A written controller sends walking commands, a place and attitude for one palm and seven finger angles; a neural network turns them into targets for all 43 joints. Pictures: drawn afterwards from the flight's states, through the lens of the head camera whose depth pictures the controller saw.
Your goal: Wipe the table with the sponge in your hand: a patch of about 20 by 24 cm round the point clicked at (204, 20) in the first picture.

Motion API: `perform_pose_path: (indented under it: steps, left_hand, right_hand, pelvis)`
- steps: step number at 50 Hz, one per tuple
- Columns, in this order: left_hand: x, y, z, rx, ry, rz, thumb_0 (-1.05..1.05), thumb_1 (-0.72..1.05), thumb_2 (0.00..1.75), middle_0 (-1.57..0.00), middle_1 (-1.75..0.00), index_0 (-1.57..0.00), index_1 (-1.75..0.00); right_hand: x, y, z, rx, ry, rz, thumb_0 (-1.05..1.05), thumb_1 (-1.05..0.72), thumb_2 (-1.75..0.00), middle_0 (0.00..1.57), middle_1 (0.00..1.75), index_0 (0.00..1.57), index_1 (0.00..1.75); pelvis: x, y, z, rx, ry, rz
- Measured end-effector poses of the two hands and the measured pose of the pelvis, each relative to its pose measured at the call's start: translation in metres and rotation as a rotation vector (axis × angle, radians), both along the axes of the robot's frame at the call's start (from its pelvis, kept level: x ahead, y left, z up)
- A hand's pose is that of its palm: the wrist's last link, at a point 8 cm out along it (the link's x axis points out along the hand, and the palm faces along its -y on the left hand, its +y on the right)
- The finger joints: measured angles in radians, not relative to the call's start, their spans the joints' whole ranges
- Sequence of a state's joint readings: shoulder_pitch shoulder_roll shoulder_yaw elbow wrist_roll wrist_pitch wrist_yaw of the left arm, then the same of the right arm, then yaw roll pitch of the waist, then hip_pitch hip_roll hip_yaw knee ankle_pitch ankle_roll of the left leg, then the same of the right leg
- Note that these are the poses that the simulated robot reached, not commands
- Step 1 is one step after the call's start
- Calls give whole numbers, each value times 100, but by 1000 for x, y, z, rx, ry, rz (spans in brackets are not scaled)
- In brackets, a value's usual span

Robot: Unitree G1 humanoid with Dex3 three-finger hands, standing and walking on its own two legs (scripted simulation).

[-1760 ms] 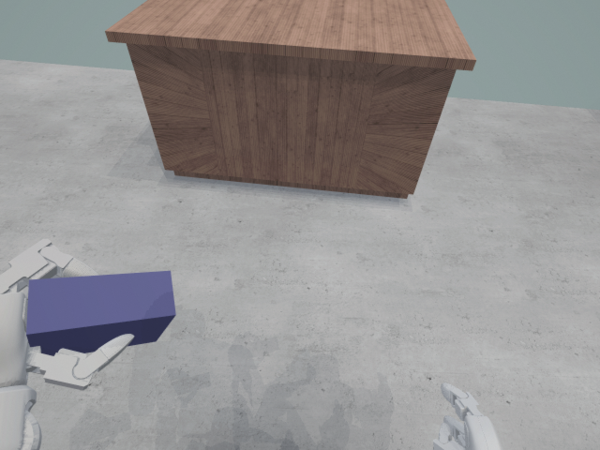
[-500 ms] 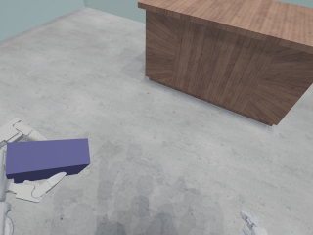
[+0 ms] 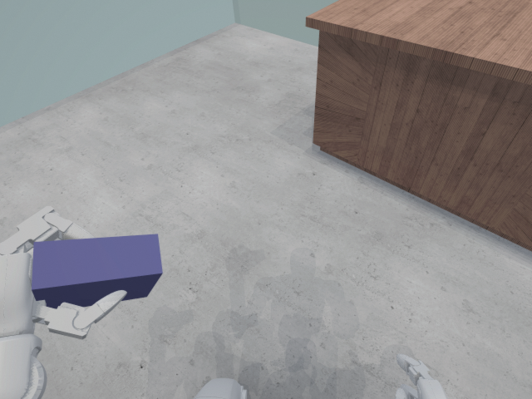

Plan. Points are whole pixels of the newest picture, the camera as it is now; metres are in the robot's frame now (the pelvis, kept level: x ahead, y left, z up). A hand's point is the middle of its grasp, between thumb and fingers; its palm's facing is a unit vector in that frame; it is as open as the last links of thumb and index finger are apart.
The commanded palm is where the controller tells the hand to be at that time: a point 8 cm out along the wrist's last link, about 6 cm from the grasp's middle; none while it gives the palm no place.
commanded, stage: walk to a spot facing it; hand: left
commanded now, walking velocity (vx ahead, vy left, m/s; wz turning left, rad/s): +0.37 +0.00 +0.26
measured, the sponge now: (117, 271) +0.23 +0.20 +0.15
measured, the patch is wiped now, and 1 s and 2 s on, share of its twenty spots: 0.00 0.00 0.00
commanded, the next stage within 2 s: none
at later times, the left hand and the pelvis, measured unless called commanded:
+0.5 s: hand (104, 184) +0.33 +0.24 +0.18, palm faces +0.44 -0.80 -0.41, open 9.3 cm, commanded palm +0.26 +0.29 +0.19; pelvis +0.12 +0.00 +0.00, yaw +4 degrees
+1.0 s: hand (148, 139) +0.43 +0.22 +0.19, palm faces +0.52 -0.72 -0.45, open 9.3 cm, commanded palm +0.37 +0.26 +0.19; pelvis +0.26 -0.05 +0.01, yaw +11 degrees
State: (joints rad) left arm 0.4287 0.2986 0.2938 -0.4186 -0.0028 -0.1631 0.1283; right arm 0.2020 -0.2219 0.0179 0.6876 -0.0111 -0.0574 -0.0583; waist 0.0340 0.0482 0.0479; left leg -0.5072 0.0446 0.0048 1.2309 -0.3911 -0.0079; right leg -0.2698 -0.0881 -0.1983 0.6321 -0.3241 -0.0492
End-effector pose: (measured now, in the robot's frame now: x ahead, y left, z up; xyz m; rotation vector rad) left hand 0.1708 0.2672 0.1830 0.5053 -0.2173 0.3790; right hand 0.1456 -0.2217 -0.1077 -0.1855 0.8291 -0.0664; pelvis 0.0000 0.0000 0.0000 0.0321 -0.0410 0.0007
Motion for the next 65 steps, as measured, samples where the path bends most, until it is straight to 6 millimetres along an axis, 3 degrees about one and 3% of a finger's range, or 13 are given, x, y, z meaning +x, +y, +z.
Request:
perform_pose_path:
  steps: [6, 11, 17, 21, 26, 30, 34, 39, 43, 48, 53, 58, 65]
  left_hand:
    - [18, -7, 14, 61, 33, -12, -1, -43, 102, -82, -138, -82, -138]
    - [36, 3, 20, 71, -2, 26, -1, -43, 103, -82, -138, -82, -138]
    - [70, 20, 7, 15, -108, 51, -1, -43, 103, -82, -138, -82, -138]
    - [104, 23, 0, 6, -140, 17, -1, -43, 103, -82, -138, -82, -138]
    - [122, 12, 20, 56, -116, -24, -1, -43, 103, -82, -138, -82, -138]
    - [125, 1, 34, 89, -97, -2, -1, -43, 103, -82, -138, -82, -138]
    - [138, -5, 27, 95, -54, 89, -1, -43, 103, -82, -138, -82, -138]
    - [164, -20, 0, 37, -37, 164, -1, -43, 103, -82, -138, -82, -138]
    - [183, -30, -4, -5, -3, 143, -1, -43, 103, -82, -138, -82, -138]
    - [203, -28, 15, 50, -31, 107, -1, -43, 103, -82, -138, -82, -138]
    - [221, -4, 21, 80, -134, 140, -1, -43, 103, -82, -138, -82, -138]
    - [254, 22, 5, 39, -154, 189, -1, -43, 103, -82, -138, -82, -138]
    - [278, 2, 19, 34, -83, 162, -1, -43, 103, -82, -138, -82, -138]
  right_hand:
    - [29, -41, 24, -79, 2, -35, 1, -91, -90, 20, 30, 21, 30]
    - [59, -48, 35, -117, -13, -25, 1, -91, -90, 20, 30, 20, 30]
    - [108, -26, 35, -137, -69, 1, 1, -91, -90, 20, 30, 20, 30]
    - [137, 2, 30, -66, -114, 4, 1, -91, -90, 20, 30, 20, 30]
    - [156, 31, 34, 43, -114, 30, 1, -91, -90, 20, 30, 21, 30]
    - [167, 34, 29, 82, -71, 59, 1, -90, -90, 21, 30, 21, 30]
    - [185, 17, 13, 81, -20, 87, 1, -90, -90, 21, 30, 21, 30]
    - [224, -23, -12, 15, 23, 132, 1, -90, -90, 21, 30, 21, 30]
    - [257, -52, 4, -55, 23, 113, 1, -90, -90, 21, 30, 21, 30]
    - [299, -65, 35, -128, -27, 105, 1, -91, -90, 20, 30, 20, 30]
    - [341, -51, 45, -174, -87, 119, 1, -91, -90, 20, 30, 20, 30]
    - [374, -12, 37, -91, -120, 127, 1, -91, -90, 20, 30, 20, 30]
    - [395, 38, 34, 62, -85, 219, 1, -90, -90, 20, 30, 21, 30]
  pelvis:
    - [26, -12, 14, 20, 23, 38]
    - [52, -12, 14, 17, 36, 53]
    - [91, 1, -4, 2, 29, 35]
    - [105, 2, -10, 3, 2, 55]
    - [127, -5, 3, -29, 24, 62]
    - [150, -14, 11, -52, 37, 73]
    - [177, -32, 9, -53, 33, 97]
    - [203, -52, -9, -36, 10, 150]
    - [222, -55, -1, -25, 8, 170]
    - [251, -54, 8, -12, 29, 192]
    - [285, -38, -1, -22, 30, 196]
    - [307, -30, -7, -28, 13, 213]
    - [341, -36, 9, -61, 35, 235]
